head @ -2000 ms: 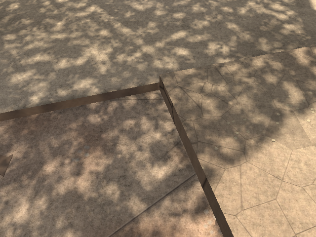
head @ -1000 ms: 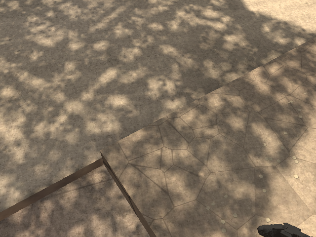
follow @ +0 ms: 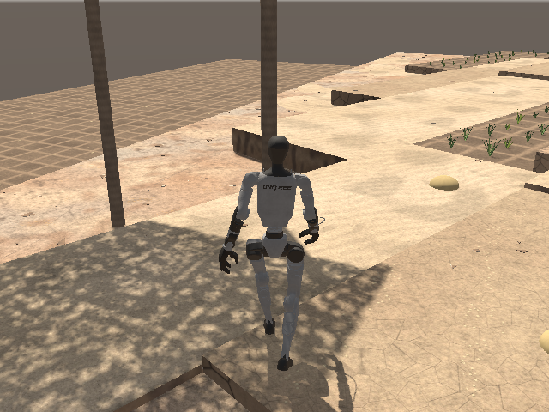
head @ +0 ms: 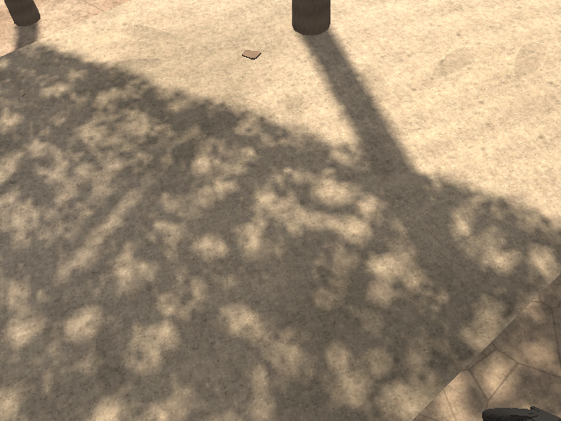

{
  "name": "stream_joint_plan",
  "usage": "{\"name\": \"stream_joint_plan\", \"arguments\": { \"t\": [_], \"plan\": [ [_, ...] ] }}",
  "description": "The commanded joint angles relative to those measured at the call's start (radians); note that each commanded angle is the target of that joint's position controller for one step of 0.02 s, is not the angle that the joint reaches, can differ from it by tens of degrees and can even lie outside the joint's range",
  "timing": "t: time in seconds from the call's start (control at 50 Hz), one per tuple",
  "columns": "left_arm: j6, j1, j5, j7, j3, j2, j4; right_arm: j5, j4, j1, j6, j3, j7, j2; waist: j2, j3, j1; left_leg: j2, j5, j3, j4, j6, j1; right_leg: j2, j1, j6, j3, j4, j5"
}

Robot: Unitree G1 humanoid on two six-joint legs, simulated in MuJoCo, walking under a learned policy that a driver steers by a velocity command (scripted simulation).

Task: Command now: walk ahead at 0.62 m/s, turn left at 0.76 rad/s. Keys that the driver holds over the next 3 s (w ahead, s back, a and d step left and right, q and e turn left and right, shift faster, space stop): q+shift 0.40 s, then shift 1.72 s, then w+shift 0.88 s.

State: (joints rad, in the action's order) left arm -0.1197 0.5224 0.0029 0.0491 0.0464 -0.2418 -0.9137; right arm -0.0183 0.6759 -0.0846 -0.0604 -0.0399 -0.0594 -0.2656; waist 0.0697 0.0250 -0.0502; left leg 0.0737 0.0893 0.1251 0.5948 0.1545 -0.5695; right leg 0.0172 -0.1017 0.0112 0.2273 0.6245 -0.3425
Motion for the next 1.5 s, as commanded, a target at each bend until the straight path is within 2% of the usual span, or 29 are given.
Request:
{"name": "stream_joint_plan", "arguments": {
  "t": [0.02, 0.04, 0.06, 0.1, 0.16, 0.2, 0.26, 0.32, 0.36, 0.4, 0.42, 0.44, 0.46, 0.48, 0.54, 0.58, 0.7, 0.86, 0.9, 0.94, 1.0, 1.08, 1.16, 1.18, 1.2, 1.24, 1.28, 1.4, 1.5],
  "plan": [
    [-0.001, -0.195, 0.019, 0.001, 0.015, -0.044, 0.217, -0.022, 0.108, -0.482, 0.015, -0.098, 0.042, -0.27, 0.158, -0.204, 0.184, -0.215, 0.87, -0.309, 0.113, 0.151, 0.983, 0.066, 0.778, 0.046, -0.106, 1.053, -0.277],
    [-0.043, -0.128, 0.012, -0.021, -0.019, -0.05, 0.284, -0.013, 0.012, -0.376, -0.014, -0.065, 0.031, -0.232, 0.122, -0.44, 0.133, -0.341, 0.698, -0.652, -0.011, 0.319, 1.095, 0.045, 0.918, 0.055, -0.404, 1.131, -0.301],
    [-0.054, -0.202, -0.011, -0.025, -0.006, -0.132, 0.314, 0.002, -0.029, -0.319, -0.014, -0.075, 0.024, -0.206, -0.034, -0.435, 0.142, -0.341, 0.432, -0.727, -0.127, 0.329, 1.005, 0.028, 0.91, 0.036, -0.437, 1.044, -0.218],
    [-0.035, -0.23, -0.003, -0.026, 0.008, -0.165, 0.315, 0.05, -0.088, -0.131, -0.013, -0.063, 0.03, -0.172, -0.221, -0.151, 0.012, -0.276, 0.275, -0.67, -0.263, 0.281, 0.615, -0.024, 0.901, 0.04, -0.388, 0.86, -0.112],
    [0.006, -0.272, 0.025, -0.012, 0.017, -0.176, 0.335, 0.049, -0.101, -0.089, -0.011, -0.054, 0.047, -0.152, -0.197, -0.034, -0.028, -0.163, 0.397, -0.544, -0.284, 0.209, 0.28, -0.056, 0.761, 0.078, -0.371, 0.534, -0.051],
    [0.011, -0.382, 0.033, -0.006, -0.009, -0.101, 0.371, 0.057, -0.082, -0.101, 0.017, -0.065, 0.077, -0.176, -0.137, -0.063, 0.002, -0.036, 0.451, -0.43, -0.21, 0.117, 0.149, 0.015, 0.621, 0.077, -0.303, 0.238, 0.097],
    [0.025, -0.378, 0.011, -0.024, -0.007, -0.089, 0.367, 0.063, -0.058, -0.14, 0.073, -0.08, 0.111, -0.191, 0.006, -0.213, 0.021, 0.034, 0.308, -0.424, -0.094, -0.01, 0.117, 0.121, 0.385, 0.065, -0.277, 0.095, 0.423],
    [0.015, -0.496, 0.003, -0.037, 0.014, -0.128, 0.395, 0.063, -0.078, -0.126, 0.085, -0.068, 0.13, -0.12, 0.064, -0.142, 0.056, 0.038, -0.051, -0.555, 0.001, -0.055, 0.224, 0.1, 0.448, 0.045, -0.385, -0.122, 0.475],
    [0.01, -0.513, -0.008, -0.045, 0.019, -0.125, 0.391, 0.055, -0.084, -0.141, 0.09, -0.069, 0.146, -0.091, 0.032, -0.101, 0.067, 0.072, -0.309, -0.561, 0.134, -0.093, 0.329, 0.041, 0.433, 0.067, -0.432, -0.349, 0.672],
    [0.001, -0.355, 0.011, -0.042, 0.02, -0.101, 0.321, 0.033, -0.108, -0.13, 0.097, -0.048, 0.125, -0.04, -0.044, -0.176, 0.03, 0.116, -0.51, -0.431, 0.431, -0.133, 0.19, -0.071, 0.087, 0.054, -0.443, -0.369, 0.896],
    [0.001, -0.295, 0.041, -0.029, 0.03, -0.146, 0.308, 0.039, -0.155, -0.184, 0.089, -0.017, 0.103, 0.019, -0.28, -0.276, 0.067, 0.135, -0.8, -0.348, 0.61, -0.162, -0.168, -0.316, -0.235, -0.123, -0.761, -0.241, 1.009],
    [0.001, -0.277, 0.049, -0.025, 0.037, -0.112, 0.325, 0.052, -0.149, -0.216, 0.077, -0.027, 0.085, -0.073, -0.376, -0.345, 0.025, 0.056, -0.779, -0.333, 0.734, -0.217, -0.165, -0.428, -0.197, -0.235, -0.924, -0.217, 1.038],
    [0.01, -0.379, 0.037, -0.017, 0.033, -0.113, 0.338, 0.074, -0.127, -0.22, 0.079, -0.047, 0.067, -0.136, -0.344, -0.331, 0.077, -0.003, -0.672, -0.345, 0.808, -0.234, -0.208, -0.43, -0.16, -0.28, -0.932, -0.21, 0.666],
    [0.02, -0.396, 0.033, -0.015, 0.024, -0.072, 0.363, 0.055, -0.1, -0.128, 0.089, -0.054, 0.069, -0.168, -0.198, -0.271, 0.014, -0.031, -0.617, -0.293, 0.81, -0.238, -0.147, -0.323, -0.02, -0.221, -0.788, -0.264, 0.528],
    [0.037, -0.38, 0.021, -0.019, 0.024, -0.128, 0.323, -0.009, -0.144, -0.021, 0.095, -0.028, 0.084, -0.091, -0.094, -0.137, 0.014, 0.01, -0.537, -0.204, 0.796, -0.219, 0.01, -0.2, 0.303, -0.18, -0.583, -0.336, 0.787],
    [0.04, -0.386, 0.017, -0.019, 0.022, -0.12, 0.308, -0.001, -0.139, -0.055, 0.086, -0.021, 0.083, -0.067, -0.121, -0.134, 0.043, 0.02, -0.458, -0.195, 0.697, -0.215, 0.049, -0.159, 0.335, -0.193, -0.511, -0.339, 0.811],
    [0.053, -0.327, 0.008, 0.001, 0.018, -0.118, 0.288, 0.012, -0.145, -0.003, 0.085, -0.016, 0.081, -0.079, -0.164, -0.145, 0.036, -0.017, -0.366, -0.262, 0.6, -0.227, 0.009, -0.241, 0.288, -0.269, -0.571, -0.353, 0.634],
    [0.081, -0.259, -0.007, -0.016, 0.028, -0.083, 0.247, 0.018, -0.062, -0.126, 0.041, 0.003, 0.042, -0.006, -0.216, -0.106, 0.045, -0.052, -0.159, -0.134, -0.121, -0.162, 0.385, -0.127, 0.399, -0.175, -0.435, -0.298, 0.507],
    [0.065, -0.237, -0.015, -0.022, 0.033, -0.063, 0.257, -0.02, -0.07, -0.033, 0.015, -0.035, 0.045, -0.14, 0.149, 0.011, -0.012, -0.223, -0.21, -0.402, -0.261, -0.035, 0.163, 0.03, 0.456, -0.052, -0.229, -0.121, 0.279],
    [0.081, -0.293, -0.031, -0.024, 0.06, -0.117, 0.262, -0.038, -0.071, -0.026, -0.018, -0.022, 0.048, -0.08, 0.106, 0.037, 0.027, -0.298, -0.19, -0.476, -0.322, 0.036, 0.141, 0.017, 0.536, -0.023, -0.312, 0.14, 0.06],
    [0.108, -0.247, 0.003, -0.031, 0.06, -0.097, 0.231, 0.025, -0.022, -0.048, -0.042, -0.028, 0.05, -0.063, 0.05, 0.002, 0.03, -0.303, -0.064, -0.424, -0.298, 0.035, 0.301, -0.029, 0.684, 0.009, -0.349, 0.313, 0.048],
    [0.086, -0.279, 0.003, -0.048, 0.035, -0.032, 0.212, 0.008, 0.01, -0.06, -0.042, -0.014, 0.063, 0.004, 0.033, -0.064, 0.043, -0.275, 0.108, -0.329, -0.272, 0.022, 0.338, -0.07, 0.582, 0.019, -0.315, 0.186, 0.134],
    [0.056, -0.23, -0.005, -0.051, 0.025, -0.01, 0.175, 0.024, 0.033, -0.085, -0.053, -0.03, 0.064, -0.033, 0.035, -0.035, 0.026, -0.232, 0.133, -0.258, -0.244, 0.002, 0.23, -0.03, 0.322, -0.018, -0.241, -0.157, 0.36],
    [0.046, -0.194, 0.002, -0.05, 0.03, -0.034, 0.159, 0.032, 0.048, -0.126, -0.057, -0.031, 0.064, -0.017, -0.002, -0.018, 0.026, -0.195, 0.095, -0.249, -0.185, -0.027, 0.231, -0.041, 0.291, -0.031, -0.256, -0.263, 0.486],
    [0.034, -0.215, 0.005, -0.044, 0.056, -0.136, 0.122, 0.038, 0.072, -0.233, -0.063, -0.032, 0.072, 0.016, -0.228, -0.007, 0.113, -0.097, 0.05, -0.117, -0.168, -0.085, 0.26, -0.081, 0.365, -0.058, -0.307, -0.18, 0.626],
    [0.008, -0.186, 0.019, -0.041, 0.039, -0.048, 0.122, 0.047, 0.103, -0.212, -0.065, -0.046, 0.089, -0.014, -0.202, -0.008, 0.047, -0.053, -0.083, -0.057, -0.055, -0.13, 0.281, -0.109, 0.375, -0.09, -0.335, -0.261, 0.833],
    [-0.005, -0.22, 0.003, -0.035, 0.048, -0.07, 0.128, 0.028, 0.121, -0.276, -0.055, -0.037, 0.097, 0.045, -0.244, 0.002, 0.075, -0.074, -0.034, -0.099, -0.057, -0.138, 0.3, -0.147, 0.383, -0.141, -0.36, -0.272, 0.873],
    [0.005, -0.149, -0.02, -0.014, 0.053, -0.003, 0.085, 0.033, 0.174, -0.317, -0.078, -0.057, 0.077, 0.02, -0.033, -0.007, 0.039, -0.119, 0.252, -0.108, -0.144, -0.129, 0.272, -0.038, 0.313, -0.082, -0.237, -0.137, 0.709],
    [0.007, -0.118, -0.023, -0.009, 0.058, 0.015, 0.057, 0.034, 0.207, -0.353, -0.083, -0.052, 0.084, 0.055, -0.012, 0.001, 0.047, -0.129, 0.32, -0.106, -0.133, -0.106, 0.296, -0.026, 0.359, -0.064, -0.209, -0.068, 0.674]
  ]
}}
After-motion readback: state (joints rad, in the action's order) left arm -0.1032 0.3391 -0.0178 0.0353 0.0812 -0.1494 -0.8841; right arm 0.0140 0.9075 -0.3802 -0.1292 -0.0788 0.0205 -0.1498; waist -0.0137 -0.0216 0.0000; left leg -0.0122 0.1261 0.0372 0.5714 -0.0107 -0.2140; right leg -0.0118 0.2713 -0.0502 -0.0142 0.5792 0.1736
